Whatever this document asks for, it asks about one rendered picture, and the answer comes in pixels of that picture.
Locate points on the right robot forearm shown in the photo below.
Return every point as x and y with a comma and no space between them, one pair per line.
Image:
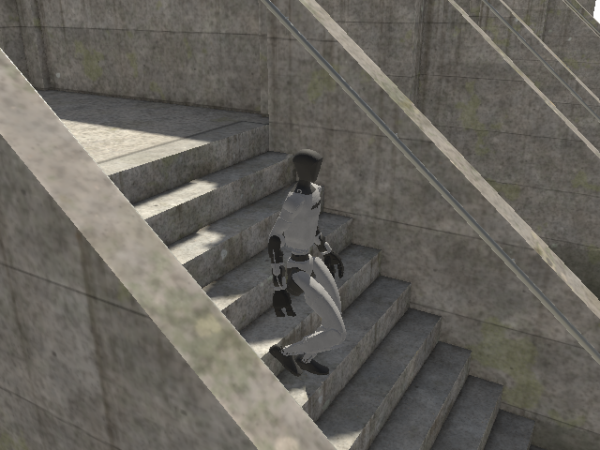
274,244

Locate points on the robot right upper arm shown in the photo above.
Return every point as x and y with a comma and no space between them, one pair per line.
290,209

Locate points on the robot left thigh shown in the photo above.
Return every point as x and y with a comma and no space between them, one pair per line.
325,278

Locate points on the robot left hand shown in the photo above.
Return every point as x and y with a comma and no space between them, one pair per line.
332,258

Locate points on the robot head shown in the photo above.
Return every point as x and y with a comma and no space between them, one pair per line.
307,164

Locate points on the left robot forearm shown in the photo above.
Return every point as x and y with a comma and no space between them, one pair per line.
320,242

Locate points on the robot right hand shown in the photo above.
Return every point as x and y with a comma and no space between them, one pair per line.
282,299

